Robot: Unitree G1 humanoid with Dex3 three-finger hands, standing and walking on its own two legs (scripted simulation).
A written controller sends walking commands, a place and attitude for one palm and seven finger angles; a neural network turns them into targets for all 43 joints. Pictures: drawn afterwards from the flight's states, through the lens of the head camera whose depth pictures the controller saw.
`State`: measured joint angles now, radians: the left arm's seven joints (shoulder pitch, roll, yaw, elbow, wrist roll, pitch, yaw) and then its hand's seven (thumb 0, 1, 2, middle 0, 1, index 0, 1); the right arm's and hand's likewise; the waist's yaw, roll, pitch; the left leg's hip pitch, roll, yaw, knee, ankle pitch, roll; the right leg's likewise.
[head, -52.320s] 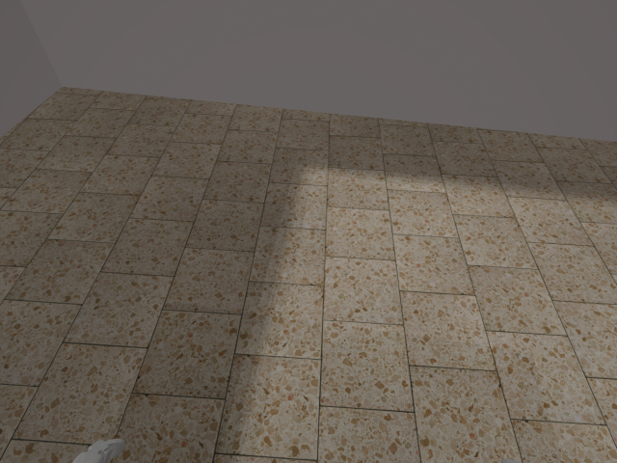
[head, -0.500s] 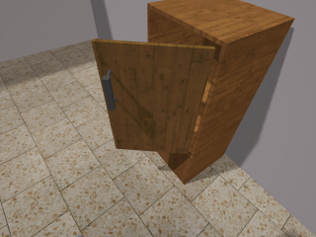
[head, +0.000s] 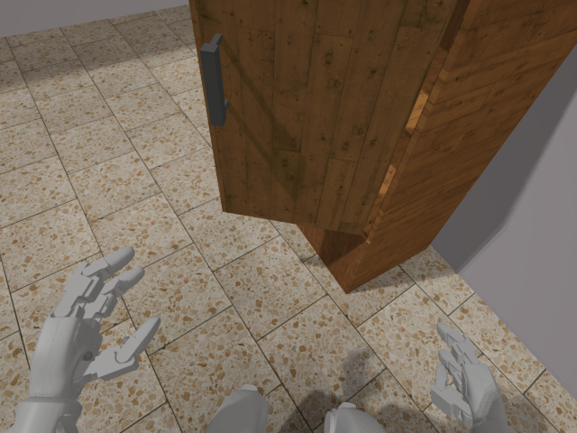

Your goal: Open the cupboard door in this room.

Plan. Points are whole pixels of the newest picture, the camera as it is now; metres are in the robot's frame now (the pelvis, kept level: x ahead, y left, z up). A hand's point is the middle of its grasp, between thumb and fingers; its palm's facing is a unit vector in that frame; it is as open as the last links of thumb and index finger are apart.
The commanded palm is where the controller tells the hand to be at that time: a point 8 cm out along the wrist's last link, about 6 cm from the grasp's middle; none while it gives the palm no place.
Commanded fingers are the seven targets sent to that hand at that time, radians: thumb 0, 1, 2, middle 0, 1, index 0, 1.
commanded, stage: raise the hand with hooked fingers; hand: left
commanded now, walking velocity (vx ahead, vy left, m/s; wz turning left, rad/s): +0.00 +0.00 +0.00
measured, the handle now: (218, 81) +0.63 +0.20 +0.11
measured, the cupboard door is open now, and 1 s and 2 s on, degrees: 50 50 50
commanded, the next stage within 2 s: move the hooked fingers beside the handle in 1.52 s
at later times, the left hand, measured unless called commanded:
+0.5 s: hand (135, 269) +0.29 +0.24 +0.06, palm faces -0.07 -1.00 -0.05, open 12.5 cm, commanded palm +0.27 +0.29 +0.09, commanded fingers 0.00 -0.38 0.35 -0.29 -1.12 -0.29 -1.12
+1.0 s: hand (87, 213) +0.32 +0.29 +0.12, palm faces +0.00 -1.00 -0.05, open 13.9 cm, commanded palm +0.30 +0.33 +0.13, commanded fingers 0.00 -0.50 0.30 -0.30 -1.20 -0.30 -1.20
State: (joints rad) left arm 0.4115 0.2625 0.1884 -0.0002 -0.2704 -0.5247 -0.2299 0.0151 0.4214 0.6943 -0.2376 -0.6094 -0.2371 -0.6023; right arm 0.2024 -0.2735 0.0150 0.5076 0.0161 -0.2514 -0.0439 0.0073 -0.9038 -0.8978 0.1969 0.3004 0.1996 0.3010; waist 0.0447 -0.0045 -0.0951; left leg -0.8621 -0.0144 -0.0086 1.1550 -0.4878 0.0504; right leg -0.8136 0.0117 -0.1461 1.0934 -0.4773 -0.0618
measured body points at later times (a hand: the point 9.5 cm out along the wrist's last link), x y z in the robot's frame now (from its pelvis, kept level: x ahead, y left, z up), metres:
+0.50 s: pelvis +0.04 +0.01 +0.02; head +0.11 +0.02 +0.47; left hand +0.28 +0.29 +0.07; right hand +0.20 -0.25 -0.05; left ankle +0.05 +0.09 -0.65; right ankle +0.04 -0.09 -0.65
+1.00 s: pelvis +0.03 +0.02 +0.04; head +0.08 +0.03 +0.49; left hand +0.32 +0.34 +0.13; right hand +0.19 -0.22 -0.03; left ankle +0.05 +0.09 -0.65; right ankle +0.04 -0.09 -0.65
